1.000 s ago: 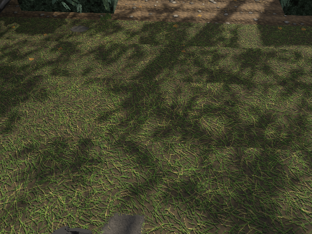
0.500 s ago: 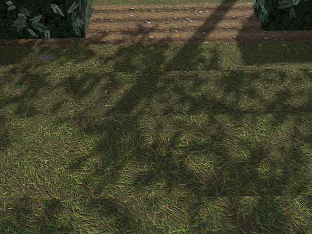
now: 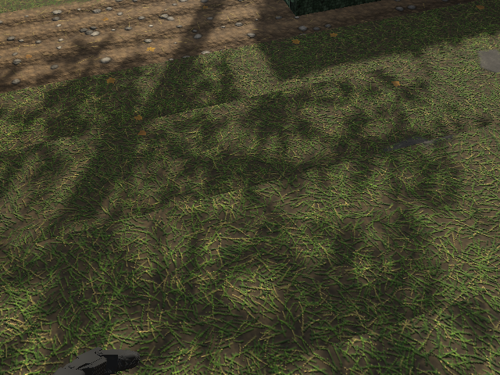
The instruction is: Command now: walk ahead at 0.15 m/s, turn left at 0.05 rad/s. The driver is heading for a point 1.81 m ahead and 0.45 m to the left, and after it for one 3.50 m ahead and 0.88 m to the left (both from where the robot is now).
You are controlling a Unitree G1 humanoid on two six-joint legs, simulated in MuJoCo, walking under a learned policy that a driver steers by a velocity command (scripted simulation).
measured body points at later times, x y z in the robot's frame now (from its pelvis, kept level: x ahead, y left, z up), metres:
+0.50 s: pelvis +0.06 +0.02 +0.03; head +0.09 +0.02 +0.48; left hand +0.20 +0.32 -0.06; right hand +0.16 -0.24 -0.10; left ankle +0.02 +0.13 -0.72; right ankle +0.12 -0.09 -0.70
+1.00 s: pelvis +0.09 +0.02 +0.03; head +0.13 +0.04 +0.48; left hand +0.07 +0.32 -0.08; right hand +0.31 -0.16 -0.10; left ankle +0.06 +0.14 -0.71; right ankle +0.12 -0.09 -0.72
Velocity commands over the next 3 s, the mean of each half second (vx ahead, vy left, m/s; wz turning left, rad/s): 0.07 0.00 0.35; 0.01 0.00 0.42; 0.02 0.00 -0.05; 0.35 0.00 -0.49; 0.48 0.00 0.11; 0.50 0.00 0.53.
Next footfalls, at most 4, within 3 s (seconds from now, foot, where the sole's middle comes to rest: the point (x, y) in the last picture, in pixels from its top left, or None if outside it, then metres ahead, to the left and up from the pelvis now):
0.22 left None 0.06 0.13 -0.76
0.56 right None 0.16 -0.07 -0.76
1.02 left None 0.09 0.16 -0.76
1.68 right None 0.23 -0.09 -0.76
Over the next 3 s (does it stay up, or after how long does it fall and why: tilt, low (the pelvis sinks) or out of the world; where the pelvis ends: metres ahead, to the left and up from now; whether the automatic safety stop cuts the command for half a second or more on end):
stays up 0.83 0.03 -0.20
